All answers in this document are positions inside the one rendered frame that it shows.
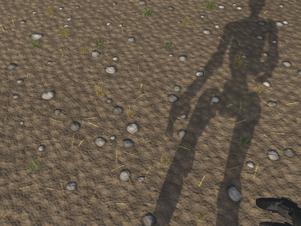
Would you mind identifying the robot right hand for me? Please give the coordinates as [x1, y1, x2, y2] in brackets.
[256, 197, 301, 226]

